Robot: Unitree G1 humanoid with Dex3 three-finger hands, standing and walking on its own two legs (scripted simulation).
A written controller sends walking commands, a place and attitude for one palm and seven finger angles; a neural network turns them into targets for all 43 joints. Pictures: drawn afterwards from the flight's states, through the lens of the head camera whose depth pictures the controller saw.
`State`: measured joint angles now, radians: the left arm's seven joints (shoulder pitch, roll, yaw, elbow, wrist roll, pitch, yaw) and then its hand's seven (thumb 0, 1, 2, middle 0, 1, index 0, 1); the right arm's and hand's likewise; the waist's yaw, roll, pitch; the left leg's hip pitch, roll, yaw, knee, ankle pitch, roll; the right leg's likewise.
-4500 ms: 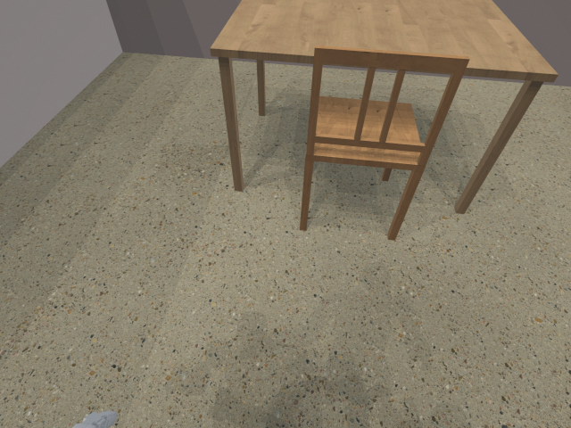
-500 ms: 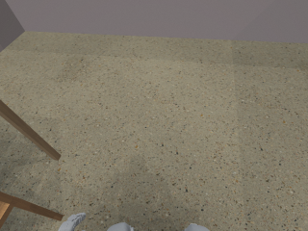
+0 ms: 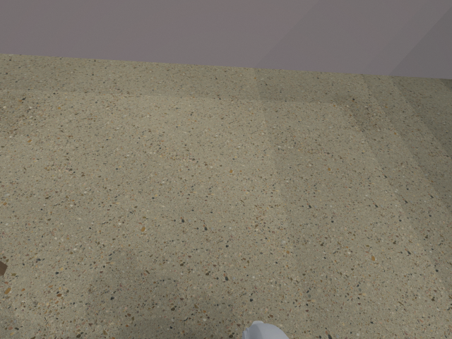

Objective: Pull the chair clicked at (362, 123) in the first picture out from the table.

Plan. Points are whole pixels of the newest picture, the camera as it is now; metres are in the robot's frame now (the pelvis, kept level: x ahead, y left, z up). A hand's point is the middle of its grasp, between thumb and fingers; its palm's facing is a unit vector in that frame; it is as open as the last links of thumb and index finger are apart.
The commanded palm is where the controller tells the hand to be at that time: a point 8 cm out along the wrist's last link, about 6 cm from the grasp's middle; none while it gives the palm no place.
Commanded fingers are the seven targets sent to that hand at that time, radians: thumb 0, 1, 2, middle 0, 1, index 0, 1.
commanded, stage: walk to a spot facing it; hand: left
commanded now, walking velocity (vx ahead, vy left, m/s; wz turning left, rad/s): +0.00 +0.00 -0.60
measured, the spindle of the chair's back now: out of the picture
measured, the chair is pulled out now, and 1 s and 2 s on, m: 0.00 0.00 0.00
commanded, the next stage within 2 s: turn to face it in 1.18 s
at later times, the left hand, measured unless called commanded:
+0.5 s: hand (169, 332) +0.15 +0.11 -0.14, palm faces -0.27 -0.92 -0.27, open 7.3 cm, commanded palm none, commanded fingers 0.00 0.90 0.90 -0.20 -0.30 -0.20 -0.30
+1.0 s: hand (155, 306) +0.20 +0.15 -0.18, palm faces -0.47 -0.87 -0.17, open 7.3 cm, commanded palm none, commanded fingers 0.00 0.90 0.90 -0.20 -0.30 -0.20 -0.30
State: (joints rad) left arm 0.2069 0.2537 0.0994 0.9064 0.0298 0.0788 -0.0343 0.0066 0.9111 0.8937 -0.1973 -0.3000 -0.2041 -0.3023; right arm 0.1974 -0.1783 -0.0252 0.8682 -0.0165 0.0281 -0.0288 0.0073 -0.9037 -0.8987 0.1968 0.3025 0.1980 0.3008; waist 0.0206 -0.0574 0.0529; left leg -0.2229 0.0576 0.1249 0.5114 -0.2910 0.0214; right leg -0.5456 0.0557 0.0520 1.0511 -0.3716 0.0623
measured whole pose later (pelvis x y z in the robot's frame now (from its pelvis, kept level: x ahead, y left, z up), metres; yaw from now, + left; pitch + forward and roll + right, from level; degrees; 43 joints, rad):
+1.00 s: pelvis +0.09 -0.02 +0.00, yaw -34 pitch -1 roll -2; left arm 0.32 0.25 0.10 1.00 0.03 0.05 -0.04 0.01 0.91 0.89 -0.20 -0.30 -0.20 -0.30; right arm 0.25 -0.16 -0.01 0.91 -0.02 -0.03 -0.02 0.01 -0.90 -0.90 0.20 0.30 0.20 0.30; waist 0.03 -0.05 0.03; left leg -0.18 0.08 0.18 0.47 -0.27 0.03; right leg -0.50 -0.01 0.00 1.14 -0.33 0.03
